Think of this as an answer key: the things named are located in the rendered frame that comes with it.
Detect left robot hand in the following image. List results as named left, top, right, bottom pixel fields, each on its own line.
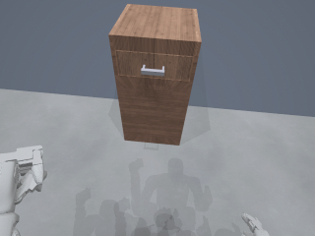
left=0, top=145, right=47, bottom=214

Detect left robot forearm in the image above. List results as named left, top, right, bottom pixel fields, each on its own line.
left=0, top=212, right=21, bottom=236

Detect drawer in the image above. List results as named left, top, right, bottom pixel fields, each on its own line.
left=116, top=50, right=193, bottom=81

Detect right robot hand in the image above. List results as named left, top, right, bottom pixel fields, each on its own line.
left=241, top=212, right=270, bottom=236

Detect handle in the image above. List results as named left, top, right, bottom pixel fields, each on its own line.
left=141, top=65, right=165, bottom=77

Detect cabinet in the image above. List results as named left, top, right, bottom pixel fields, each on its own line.
left=108, top=4, right=202, bottom=146

